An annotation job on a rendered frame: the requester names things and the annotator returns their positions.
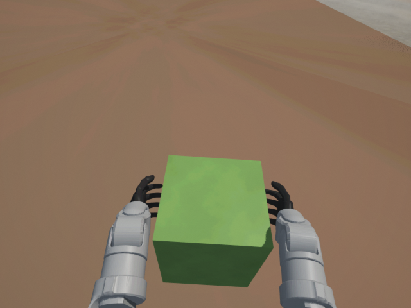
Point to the robot right forearm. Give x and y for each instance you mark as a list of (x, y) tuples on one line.
[(303, 278)]

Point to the carton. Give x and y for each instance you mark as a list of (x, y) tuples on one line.
[(212, 226)]

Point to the robot left forearm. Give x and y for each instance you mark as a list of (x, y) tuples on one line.
[(122, 283)]

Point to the left robot hand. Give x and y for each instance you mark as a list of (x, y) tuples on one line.
[(142, 196)]

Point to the right robot hand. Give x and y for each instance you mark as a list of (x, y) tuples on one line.
[(283, 200)]

